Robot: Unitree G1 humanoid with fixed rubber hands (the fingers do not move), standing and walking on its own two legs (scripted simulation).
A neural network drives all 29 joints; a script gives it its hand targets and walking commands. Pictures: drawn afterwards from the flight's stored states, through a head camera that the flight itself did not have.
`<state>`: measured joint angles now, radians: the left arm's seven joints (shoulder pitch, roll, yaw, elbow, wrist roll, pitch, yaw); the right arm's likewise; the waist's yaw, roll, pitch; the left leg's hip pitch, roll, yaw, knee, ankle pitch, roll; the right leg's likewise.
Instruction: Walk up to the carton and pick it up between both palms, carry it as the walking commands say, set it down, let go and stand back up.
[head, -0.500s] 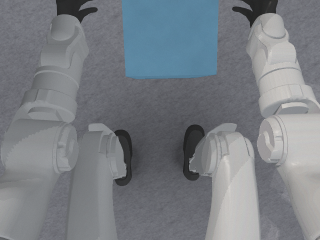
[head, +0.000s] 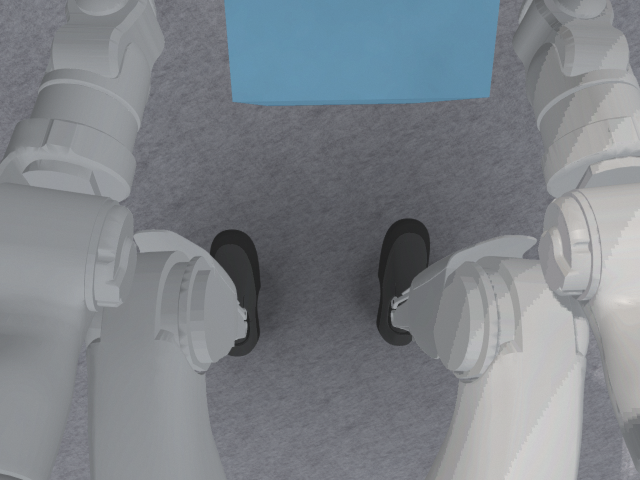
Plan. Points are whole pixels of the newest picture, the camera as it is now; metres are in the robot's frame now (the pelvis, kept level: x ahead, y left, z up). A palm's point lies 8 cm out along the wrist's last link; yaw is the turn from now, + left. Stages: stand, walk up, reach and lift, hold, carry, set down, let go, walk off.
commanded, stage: reach and lift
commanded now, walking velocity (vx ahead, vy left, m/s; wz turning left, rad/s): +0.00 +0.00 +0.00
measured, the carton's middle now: out of the picture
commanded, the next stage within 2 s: none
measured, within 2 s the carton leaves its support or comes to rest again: leaves its support in 1.28 s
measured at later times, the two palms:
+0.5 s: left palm out of the picture +0.54 +0.13 -0.17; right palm out of the picture +0.54 -0.18 -0.17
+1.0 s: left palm out of the picture +0.55 +0.11 -0.17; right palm out of the picture +0.55 -0.18 -0.17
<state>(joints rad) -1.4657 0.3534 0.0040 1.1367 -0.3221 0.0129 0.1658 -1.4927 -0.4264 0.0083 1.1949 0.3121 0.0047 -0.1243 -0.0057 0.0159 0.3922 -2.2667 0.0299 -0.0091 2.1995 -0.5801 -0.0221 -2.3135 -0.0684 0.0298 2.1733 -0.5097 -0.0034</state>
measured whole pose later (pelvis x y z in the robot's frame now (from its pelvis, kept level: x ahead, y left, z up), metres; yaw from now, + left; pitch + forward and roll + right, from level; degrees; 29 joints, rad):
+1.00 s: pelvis +0.00 +0.00 +0.00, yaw -2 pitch +37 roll +2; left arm -1.50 0.23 0.20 1.15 -0.14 0.06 0.14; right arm -1.58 -0.34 -0.04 1.25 0.18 0.06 -0.12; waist 0.00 0.02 0.38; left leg -2.25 -0.01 -0.03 2.19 -0.59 -0.06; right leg -2.32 -0.01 0.05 2.15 -0.48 0.01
